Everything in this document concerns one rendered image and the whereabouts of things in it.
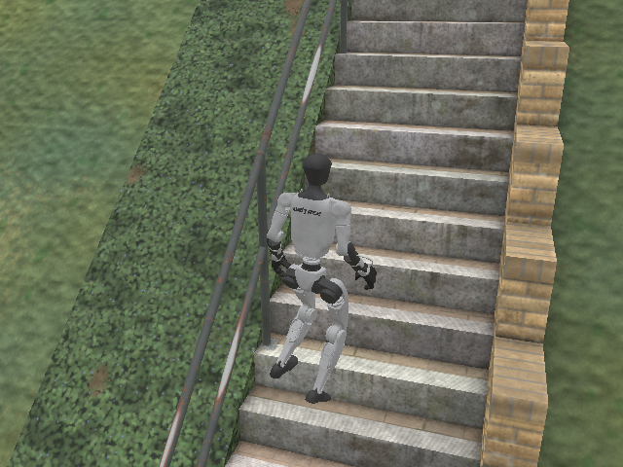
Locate stairs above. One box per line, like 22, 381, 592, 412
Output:
225, 0, 528, 467

